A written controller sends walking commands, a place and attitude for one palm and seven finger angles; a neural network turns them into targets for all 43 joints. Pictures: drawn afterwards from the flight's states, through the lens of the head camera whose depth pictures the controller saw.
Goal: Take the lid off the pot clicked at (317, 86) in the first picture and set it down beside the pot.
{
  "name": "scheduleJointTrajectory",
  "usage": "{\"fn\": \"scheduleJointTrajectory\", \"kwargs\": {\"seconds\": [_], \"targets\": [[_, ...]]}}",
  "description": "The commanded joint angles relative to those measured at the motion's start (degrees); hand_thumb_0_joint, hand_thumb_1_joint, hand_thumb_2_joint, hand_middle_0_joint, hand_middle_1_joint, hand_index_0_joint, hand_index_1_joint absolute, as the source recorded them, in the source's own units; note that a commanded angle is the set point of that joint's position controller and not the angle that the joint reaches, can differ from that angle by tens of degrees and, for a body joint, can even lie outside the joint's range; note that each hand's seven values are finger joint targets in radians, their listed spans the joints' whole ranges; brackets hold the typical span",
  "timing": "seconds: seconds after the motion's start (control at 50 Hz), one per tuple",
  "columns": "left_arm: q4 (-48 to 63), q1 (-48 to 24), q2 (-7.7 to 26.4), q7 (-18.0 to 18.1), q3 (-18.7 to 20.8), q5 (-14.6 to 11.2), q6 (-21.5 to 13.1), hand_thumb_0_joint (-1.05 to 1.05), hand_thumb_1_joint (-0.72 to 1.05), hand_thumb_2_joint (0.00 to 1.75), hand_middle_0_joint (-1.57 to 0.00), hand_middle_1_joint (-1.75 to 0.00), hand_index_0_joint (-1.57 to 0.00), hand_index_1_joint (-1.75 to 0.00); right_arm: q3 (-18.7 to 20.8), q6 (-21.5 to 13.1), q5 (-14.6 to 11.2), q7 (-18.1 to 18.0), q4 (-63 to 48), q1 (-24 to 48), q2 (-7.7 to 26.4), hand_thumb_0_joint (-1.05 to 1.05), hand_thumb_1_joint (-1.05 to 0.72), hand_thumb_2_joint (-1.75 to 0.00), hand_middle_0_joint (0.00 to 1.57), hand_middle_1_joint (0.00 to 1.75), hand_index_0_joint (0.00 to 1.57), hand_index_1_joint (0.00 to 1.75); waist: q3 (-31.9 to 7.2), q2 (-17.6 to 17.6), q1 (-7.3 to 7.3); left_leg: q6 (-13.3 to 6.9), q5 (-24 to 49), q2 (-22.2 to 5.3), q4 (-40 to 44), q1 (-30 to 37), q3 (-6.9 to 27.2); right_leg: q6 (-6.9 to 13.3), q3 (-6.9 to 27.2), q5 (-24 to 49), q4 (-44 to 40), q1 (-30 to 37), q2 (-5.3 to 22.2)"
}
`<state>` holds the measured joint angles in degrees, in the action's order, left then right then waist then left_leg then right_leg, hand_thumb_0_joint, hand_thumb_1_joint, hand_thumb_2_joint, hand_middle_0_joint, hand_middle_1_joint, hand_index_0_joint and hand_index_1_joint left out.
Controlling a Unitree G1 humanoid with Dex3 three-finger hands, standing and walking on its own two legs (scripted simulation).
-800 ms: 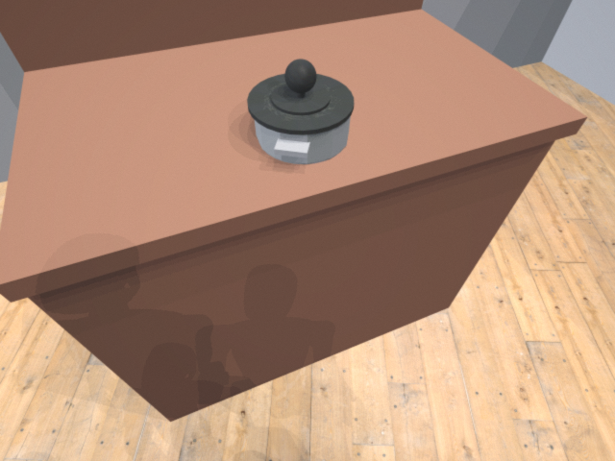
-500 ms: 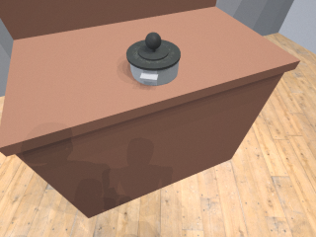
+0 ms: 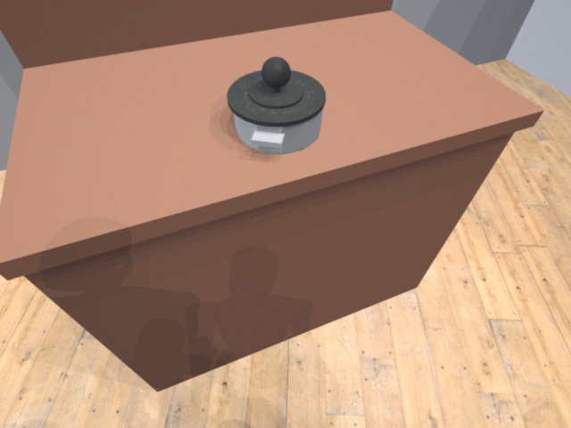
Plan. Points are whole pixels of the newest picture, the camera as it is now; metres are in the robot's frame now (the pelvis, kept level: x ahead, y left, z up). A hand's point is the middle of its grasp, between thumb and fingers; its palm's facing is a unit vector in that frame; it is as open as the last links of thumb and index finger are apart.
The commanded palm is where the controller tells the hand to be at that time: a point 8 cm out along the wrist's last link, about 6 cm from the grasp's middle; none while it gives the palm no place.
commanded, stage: walk to a spot facing it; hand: left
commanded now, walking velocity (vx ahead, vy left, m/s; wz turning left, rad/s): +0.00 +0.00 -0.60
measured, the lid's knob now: (276, 72) +0.63 +0.06 +0.18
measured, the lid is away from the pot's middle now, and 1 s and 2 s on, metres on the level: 0.00 0.00 0.00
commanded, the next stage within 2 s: none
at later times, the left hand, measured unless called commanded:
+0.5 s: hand out of the picture +0.06 +0.14 -0.15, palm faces -0.16 -0.94 -0.29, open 7.4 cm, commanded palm none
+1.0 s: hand (221, 378) +0.22 +0.13 -0.16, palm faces -0.49 -0.83 -0.28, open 7.4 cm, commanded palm none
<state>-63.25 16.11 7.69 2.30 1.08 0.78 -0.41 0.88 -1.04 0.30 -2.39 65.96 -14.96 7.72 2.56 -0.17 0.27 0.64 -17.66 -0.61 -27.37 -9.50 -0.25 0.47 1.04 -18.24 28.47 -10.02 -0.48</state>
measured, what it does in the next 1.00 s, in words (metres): steps on the spot, turning right: left foot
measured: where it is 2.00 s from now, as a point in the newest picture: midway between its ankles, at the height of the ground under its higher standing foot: outside the picture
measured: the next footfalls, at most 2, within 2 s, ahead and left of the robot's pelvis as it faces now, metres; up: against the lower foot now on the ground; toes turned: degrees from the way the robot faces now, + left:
left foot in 0.88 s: +0.11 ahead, +0.08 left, +0.00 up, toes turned -36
right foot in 1.22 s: -0.02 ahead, -0.20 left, +0.00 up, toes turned -46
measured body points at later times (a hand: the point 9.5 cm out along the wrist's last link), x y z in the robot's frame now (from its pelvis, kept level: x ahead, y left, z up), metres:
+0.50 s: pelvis -0.01 -0.05 +0.00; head +0.04 -0.09 +0.45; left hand +0.07 +0.19 -0.13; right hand +0.04 -0.31 -0.16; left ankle +0.01 +0.12 -0.66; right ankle -0.03 -0.10 -0.74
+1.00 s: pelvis +0.02 -0.02 +0.00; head +0.09 -0.04 +0.44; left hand +0.25 +0.17 -0.14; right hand -0.01 -0.29 -0.12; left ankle +0.08 +0.10 -0.74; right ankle -0.06 -0.11 -0.67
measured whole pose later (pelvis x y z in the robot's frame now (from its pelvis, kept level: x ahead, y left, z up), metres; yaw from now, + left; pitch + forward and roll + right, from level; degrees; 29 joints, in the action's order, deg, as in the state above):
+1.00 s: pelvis +0.02 -0.02 +0.00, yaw -34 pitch +2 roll +1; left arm -47.7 11.1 17.9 -0.5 5.5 1.2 2.7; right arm 0.6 0.4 1.1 -1.6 45.9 -10.1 11.2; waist 5.7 4.0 1.8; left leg 0.9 -17.2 0.1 -28.9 -13.5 2.5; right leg -2.8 6.0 -27.9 61.7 -28.8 -4.3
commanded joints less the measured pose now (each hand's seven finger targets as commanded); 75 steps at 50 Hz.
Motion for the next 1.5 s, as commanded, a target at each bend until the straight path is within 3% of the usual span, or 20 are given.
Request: {"fn": "scheduleJointTrajectory", "kwargs": {"seconds": [0.0,0.16,0.22,0.24,0.26,0.3,0.36,0.7,0.78,0.82,0.84,0.86,0.88,0.94,1.1,1.16,1.2,1.22,1.28,1.48], "targets": [[3.24,2.87,6.98,-0.18,2.44,0.04,0.4,0.0,0.9,0.9,-0.2,-0.3,-0.2,-0.3,1.88,0.02,0.31,-0.48,-2.34,-4.42,6.4,0.0,-0.9,-0.9,0.2,0.3,0.2,0.3,0.86,-0.42,-0.71,-2.58,14.16,-5.97,1.46,2.53,2.49,2.08,5.51,15.39,-1.81,-6.2,3.8],[9.22,0.36,5.78,-1.8,4.21,0.09,1.86,0.0,0.9,0.9,-0.2,-0.3,-0.2,-0.3,4.35,0.46,1.27,-0.39,-8.75,-2.83,10.57,0.0,-0.9,-0.9,0.2,0.3,0.2,0.3,2.0,-10.49,-0.67,-10.3,16.66,-18.73,7.06,1.22,7.82,0.47,-0.66,-9.65,19.03,-15.69,0.45],[9.35,5.15,5.87,-2.41,4.67,0.22,1.73,0.0,0.9,0.9,-0.2,-0.3,-0.2,-0.3,4.54,0.67,1.39,-0.15,-11.25,1.31,11.57,0.0,-0.9,-0.9,0.2,0.3,0.2,0.3,0.57,-5.71,2.79,-6.87,16.75,-15.91,-1.62,-3.91,0.47,0.71,-1.67,-2.67,8.86,-6.38,1.46],[8.53,9.17,8.51,-2.27,5.32,0.5,1.24,0.0,0.9,0.9,-0.2,-0.3,-0.2,-0.3,4.58,0.87,1.0,0.01,-12.32,2.67,10.57,0.0,-0.9,-0.9,0.2,0.3,0.2,0.3,-0.02,3.97,5.01,-3.08,10.4,-9.87,-13.71,-8.85,-4.31,2.03,6.08,9.2,-1.86,-0.91,3.5],[8.17,11.87,15.53,-1.45,6.65,0.85,0.54,0.0,0.9,0.9,-0.2,-0.3,-0.2,-0.3,3.86,0.9,0.53,0.37,-14.73,3.16,6.7,0.0,-0.9,-0.9,0.2,0.3,0.2,0.3,-1.69,21.94,4.94,0.85,-14.14,-1.21,-28.31,-23.27,-8.88,7.47,27.66,23.95,-9.26,7.45,17.8],[8.92,9.98,12.76,-0.41,5.92,-0.33,0.82,0.0,0.9,0.9,-0.2,-0.3,-0.2,-0.3,3.79,1.77,0.52,-0.08,-15.61,7.36,8.13,0.0,-0.9,-0.9,0.2,0.3,0.2,0.3,1.06,12.28,3.87,0.72,-14.48,-2.18,-39.75,-26.04,2.72,10.67,29.76,29.95,-9.58,3.82,16.77],[12.09,4.7,11.58,-0.53,5.52,-0.11,0.34,0.0,0.9,0.9,-0.2,-0.3,-0.2,-0.3,3.5,1.34,0.87,0.44,-15.59,7.34,7.72,0.0,-0.9,-0.9,0.2,0.3,0.2,0.3,-2.75,3.16,1.89,2.0,-8.82,-2.92,-37.74,-23.75,2.47,13.38,22.91,35.15,-5.79,5.04,13.02],[17.7,3.17,15.77,-0.88,6.48,0.46,1.4,0.0,0.9,0.9,-0.2,-0.3,-0.2,-0.3,3.2,1.22,-0.38,0.41,-23.99,14.83,8.74,0.0,-0.9,-0.9,0.2,0.3,0.2,0.3,-4.95,7.61,3.3,2.33,-6.77,2.01,-19.55,-16.68,4.0,10.95,30.68,40.67,-3.86,6.32,8.18],[19.12,-0.29,16.4,-0.82,6.43,0.43,1.6,0.0,0.9,0.9,-0.2,-0.3,-0.2,-0.3,3.33,0.81,-0.68,0.25,-24.27,9.37,9.18,0.0,-0.9,-0.9,0.2,0.3,0.2,0.3,-7.53,7.5,0.75,1.43,-2.89,2.46,-6.26,-8.56,5.04,8.65,31.49,39.65,-0.8,3.96,5.87],[20.53,-2.22,14.88,-1.18,5.97,-0.18,1.55,0.0,0.9,0.9,-0.2,-0.3,-0.2,-0.3,3.87,0.27,-0.39,-0.13,-23.18,3.04,11.73,0.0,-0.9,-0.9,0.2,0.3,0.2,0.3,-9.36,2.81,-2.31,-0.97,6.52,-3.12,6.34,9.43,9.86,4.21,26.07,23.95,6.06,-9.9,0.04],[21.53,-1.16,12.36,-1.87,5.59,-0.46,1.33,0.0,0.9,0.9,-0.2,-0.3,-0.2,-0.3,4.63,-0.03,0.3,-0.04,-23.89,2.42,16.23,0.0,-0.9,-0.9,0.2,0.3,0.2,0.3,-9.07,-11.49,-1.84,-6.23,13.5,-17.37,10.89,16.25,24.76,0.44,16.27,-4.83,15.4,-22.08,-7.97],[21.99,-1.58,13.18,-2.2,5.57,0.41,0.9,0.0,0.9,0.9,-0.2,-0.3,-0.2,-0.3,4.51,0.55,0.48,0.3,-24.67,1.96,17.83,0.0,-0.9,-0.9,0.2,0.3,0.2,0.3,-4.78,-12.66,-1.08,-11.8,21.99,-25.28,10.06,10.42,29.69,-2.23,7.32,-16.55,27.29,-25.62,-5.72],[22.77,-2.29,14.0,-2.43,5.49,0.72,0.95,0.0,0.9,0.9,-0.2,-0.3,-0.2,-0.3,3.92,0.75,0.79,0.5,-25.6,2.24,16.97,0.0,-0.9,-0.9,0.2,0.3,0.2,0.3,-3.1,-7.1,-1.0,-14.11,24.44,-25.93,9.16,5.53,29.52,-3.33,6.56,-16.0,34.04,-26.23,-2.85],[20.93,-4.72,13.48,-3.51,5.1,0.35,1.83,0.0,0.9,0.9,-0.2,-0.3,-0.2,-0.3,2.45,-0.01,1.24,0.09,-24.21,3.02,13.71,0.0,-0.9,-0.9,0.2,0.3,0.2,0.3,-4.25,-9.47,0.08,-11.13,36.31,-16.55,6.41,5.23,14.56,-4.01,4.68,-10.01,40.57,-25.62,-0.3],[21.4,-12.3,10.92,-5.44,3.08,-0.09,2.54,0.0,0.9,0.9,-0.2,-0.3,-0.2,-0.3,3.89,-0.04,1.36,0.75,-20.86,-3.07,17.97,0.0,-0.9,-0.9,0.2,0.3,0.2,0.3,-3.61,-12.03,-2.76,-7.67,37.66,-15.4,3.95,3.6,1.11,-2.88,-4.58,-5.05,15.67,-14.02,1.32],[18.56,-5.62,13.37,-5.24,3.86,-0.05,1.37,0.0,0.9,0.9,-0.2,-0.3,-0.2,-0.3,4.38,0.16,1.02,0.89,-20.18,-4.06,18.35,0.0,-0.9,-0.9,0.2,0.3,0.2,0.3,-6.94,-6.69,0.68,-2.27,31.77,-12.93,-9.29,-1.57,-3.33,-0.69,-5.68,6.68,-1.44,2.59,-0.32],[16.59,4.17,25.42,-3.13,6.8,0.05,0.7,0.0,0.9,0.9,-0.2,-0.3,-0.2,-0.3,2.46,0.65,0.45,1.37,-23.77,-0.92,12.16,0.0,-0.9,-0.9,0.2,0.3,0.2,0.3,-12.22,17.76,5.57,3.72,-19.6,-4.3,-35.78,-26.85,-6.82,11.13,25.95,36.53,-7.05,18.14,25.08],[16.28,4.38,23.46,-2.28,6.49,-0.36,1.33,0.0,0.9,0.9,-0.2,-0.3,-0.2,-0.3,2.96,1.08,0.27,0.5,-23.11,1.24,13.8,0.0,-0.9,-0.9,0.2,0.3,0.2,0.3,-10.83,11.74,6.11,2.2,-18.42,-5.57,-40.17,-25.69,1.18,13.45,23.91,27.58,-6.15,11.92,22.8],[19.42,-7.32,18.39,-1.53,5.5,0.35,2.51,0.0,0.9,0.9,-0.2,-0.3,-0.2,-0.3,3.09,1.56,0.85,0.85,-20.7,-0.85,12.99,0.0,-0.9,-0.9,0.2,0.3,0.2,0.3,-6.68,11.19,0.36,2.99,-11.17,-5.97,-35.46,-20.22,-0.03,11.07,15.71,20.87,-5.13,0.57,14.38],[20.6,-8.19,17.24,-2.04,5.34,0.19,2.59,0.0,0.9,0.9,-0.2,-0.3,-0.2,-0.3,3.13,0.72,0.0,0.57,-20.16,-4.25,10.24,0.0,-0.9,-0.9,0.2,0.3,0.2,0.3,-6.59,9.89,-2.16,2.56,0.33,0.11,-6.85,-4.69,-2.31,7.2,21.29,20.25,-1.82,-7.7,8.95]]}}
